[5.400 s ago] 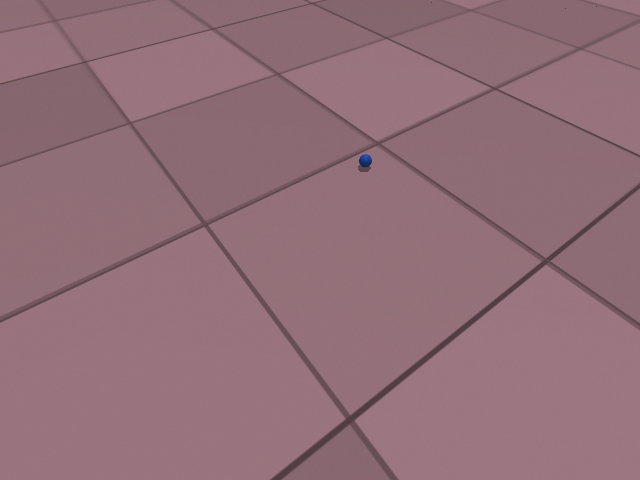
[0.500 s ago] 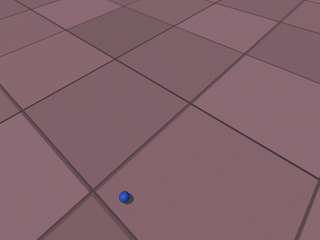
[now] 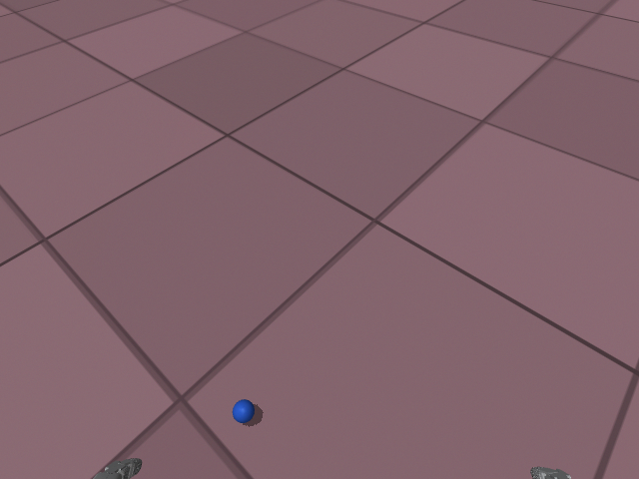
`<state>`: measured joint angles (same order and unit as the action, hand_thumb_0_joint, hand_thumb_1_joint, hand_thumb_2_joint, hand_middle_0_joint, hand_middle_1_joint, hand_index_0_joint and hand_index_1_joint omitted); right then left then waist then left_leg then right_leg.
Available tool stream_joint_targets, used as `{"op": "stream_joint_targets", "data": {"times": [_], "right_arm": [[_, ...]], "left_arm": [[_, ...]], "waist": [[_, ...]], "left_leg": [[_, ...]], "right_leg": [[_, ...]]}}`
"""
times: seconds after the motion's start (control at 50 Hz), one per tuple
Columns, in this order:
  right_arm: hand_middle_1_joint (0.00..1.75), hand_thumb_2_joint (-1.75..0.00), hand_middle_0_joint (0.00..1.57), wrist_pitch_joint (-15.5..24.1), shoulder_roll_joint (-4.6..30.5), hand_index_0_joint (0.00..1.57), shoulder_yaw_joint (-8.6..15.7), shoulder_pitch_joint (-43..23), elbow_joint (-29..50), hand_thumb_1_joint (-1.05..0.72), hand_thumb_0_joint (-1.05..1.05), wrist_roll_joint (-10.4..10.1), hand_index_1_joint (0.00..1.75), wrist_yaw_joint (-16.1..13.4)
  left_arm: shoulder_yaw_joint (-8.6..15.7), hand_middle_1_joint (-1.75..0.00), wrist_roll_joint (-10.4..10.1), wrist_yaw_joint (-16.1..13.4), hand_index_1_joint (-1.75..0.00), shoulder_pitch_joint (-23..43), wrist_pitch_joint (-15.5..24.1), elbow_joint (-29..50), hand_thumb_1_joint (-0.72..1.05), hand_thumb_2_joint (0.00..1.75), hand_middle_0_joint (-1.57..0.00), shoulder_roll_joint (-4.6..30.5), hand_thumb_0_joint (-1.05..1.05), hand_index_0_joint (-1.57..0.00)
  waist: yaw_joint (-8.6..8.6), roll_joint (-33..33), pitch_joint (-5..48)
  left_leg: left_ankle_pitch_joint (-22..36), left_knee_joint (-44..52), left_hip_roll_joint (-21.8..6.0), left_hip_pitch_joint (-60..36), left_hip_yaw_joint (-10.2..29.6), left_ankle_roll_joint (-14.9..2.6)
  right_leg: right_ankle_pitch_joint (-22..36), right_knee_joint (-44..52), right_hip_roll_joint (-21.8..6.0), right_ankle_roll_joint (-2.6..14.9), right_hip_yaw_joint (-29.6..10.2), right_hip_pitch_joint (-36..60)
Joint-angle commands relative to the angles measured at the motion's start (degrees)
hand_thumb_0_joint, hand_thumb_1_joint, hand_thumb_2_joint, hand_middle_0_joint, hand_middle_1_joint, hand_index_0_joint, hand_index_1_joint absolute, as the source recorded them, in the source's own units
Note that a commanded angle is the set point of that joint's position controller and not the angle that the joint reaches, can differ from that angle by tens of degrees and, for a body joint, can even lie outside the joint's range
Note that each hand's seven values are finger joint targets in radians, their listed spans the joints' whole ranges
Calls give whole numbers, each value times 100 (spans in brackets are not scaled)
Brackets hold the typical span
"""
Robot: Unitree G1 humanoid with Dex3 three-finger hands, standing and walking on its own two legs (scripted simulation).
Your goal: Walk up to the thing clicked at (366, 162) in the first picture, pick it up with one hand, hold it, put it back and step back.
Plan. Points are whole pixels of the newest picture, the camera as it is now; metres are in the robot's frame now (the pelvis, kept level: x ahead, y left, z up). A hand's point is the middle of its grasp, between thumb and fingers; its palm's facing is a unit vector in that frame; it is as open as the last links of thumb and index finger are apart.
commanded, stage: walk up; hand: left
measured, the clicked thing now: (243, 411) +0.44 +0.26 -0.74
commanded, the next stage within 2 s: stand in 0.76 s
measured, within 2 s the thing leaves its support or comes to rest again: neither
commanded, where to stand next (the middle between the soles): +0.07 +0.00 m, yaw +5 degrees
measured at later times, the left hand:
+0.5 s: hand out of the picture +0.10 +0.26 -0.15, palm faces -0.02 -0.94 -0.33, open 7.4 cm
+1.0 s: hand out of the picture +0.09 +0.27 -0.15, palm faces -0.02 -0.94 -0.34, open 7.4 cm
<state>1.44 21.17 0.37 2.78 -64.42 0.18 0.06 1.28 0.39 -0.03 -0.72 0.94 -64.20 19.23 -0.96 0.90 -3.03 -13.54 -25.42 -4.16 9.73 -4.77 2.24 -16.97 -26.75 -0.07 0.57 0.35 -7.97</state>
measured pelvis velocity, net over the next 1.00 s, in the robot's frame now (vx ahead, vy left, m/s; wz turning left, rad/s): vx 0.00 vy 0.02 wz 0.00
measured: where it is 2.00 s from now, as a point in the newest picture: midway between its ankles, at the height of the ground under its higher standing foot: outside the picture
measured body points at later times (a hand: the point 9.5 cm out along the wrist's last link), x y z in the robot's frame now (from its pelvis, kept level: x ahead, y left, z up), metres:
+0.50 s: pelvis +0.00 +0.01 +0.01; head +0.02 +0.01 +0.45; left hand +0.10 +0.31 -0.13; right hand +0.08 -0.29 -0.13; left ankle +0.00 +0.14 -0.74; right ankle -0.03 -0.11 -0.74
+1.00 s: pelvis +0.00 +0.02 +0.01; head +0.02 +0.02 +0.46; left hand +0.09 +0.32 -0.12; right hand +0.10 -0.28 -0.12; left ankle +0.00 +0.14 -0.74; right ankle -0.03 -0.11 -0.74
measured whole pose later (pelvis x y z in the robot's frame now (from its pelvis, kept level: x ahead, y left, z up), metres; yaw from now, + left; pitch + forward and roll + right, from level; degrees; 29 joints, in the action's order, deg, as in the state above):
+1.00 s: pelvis +0.00 +0.02 +0.01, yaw +0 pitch -2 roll +0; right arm 0.3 19.8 0.8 2.1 -65.4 0.6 0.2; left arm 0.9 0.5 0.0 -3.3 0.5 -64.8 19.5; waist -0.8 0.2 -4.4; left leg -9.7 -18.2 -2.6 6.2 -5.2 1.0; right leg -12.1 -17.8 -1.3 -1.1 0.2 -3.6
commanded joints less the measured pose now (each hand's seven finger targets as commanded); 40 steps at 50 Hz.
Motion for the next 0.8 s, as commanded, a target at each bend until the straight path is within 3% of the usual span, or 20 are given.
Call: {"op": "stream_joint_targets", "data": {"times": [0.0,0.16,0.36,0.44,0.56,0.72,0.74,0.78], "right_arm": [[30,-90,20,123,1128,20,225,-239,338,-90,0,14,30,-59],[30,-90,20,121,1148,20,224,-126,292,-90,0,38,30,-53],[30,-90,20,142,1127,20,214,-58,281,-90,0,31,30,-76],[30,-90,20,119,1140,20,238,-75,288,-90,0,30,30,-72],[30,-90,20,127,1111,20,243,-53,270,-90,0,34,30,-79],[30,-90,20,103,1105,20,280,-112,292,-90,0,46,30,-71],[30,-90,20,86,1060,20,260,-288,319,-90,0,74,30,-76],[30,-90,20,73,1083,20,265,-185,284,-90,0,60,30,-81]], "left_arm": [[256,-30,-2,-46,-30,279,74,288,90,90,-20,1338,0,-20],[269,-30,23,-2,-30,337,46,298,90,90,-20,1326,0,-20],[263,-30,6,4,-30,134,19,225,90,90,-20,1285,0,-20],[243,-30,28,2,-30,123,9,208,90,90,-20,1264,0,-20],[220,-30,14,-8,-30,92,17,240,90,90,-20,1225,0,-20],[216,-30,45,-16,-30,83,13,213,90,90,-20,1224,0,-20],[198,-30,-9,-35,-30,56,50,256,90,90,-20,1227,0,-20],[207,-30,-24,-49,-30,-19,63,240,90,90,-20,1242,0,-20]], "waist": [[42,-190,638],[6,-141,550],[63,-124,692],[31,-133,592],[32,-63,698],[13,-87,535],[48,-48,416],[31,-18,655]], "left_leg": [[1315,305,-386,-501,285,-343],[924,520,-363,-470,317,-306],[1504,607,-441,-657,361,-328],[1238,618,-415,-627,357,-345],[1574,675,-445,-725,371,-331],[1358,744,-404,-631,400,-324],[1982,822,-533,-699,530,-253],[2249,767,-544,-855,491,-238]], "right_leg": [[1826,595,-670,136,-531,-51],[1307,814,-646,162,-574,-30],[1771,763,-620,96,-441,168],[1591,842,-605,79,-437,93],[1827,858,-642,60,-432,207],[1673,926,-614,28,-370,184],[2215,871,-718,11,-397,125],[2452,856,-750,12,-406,309]]}}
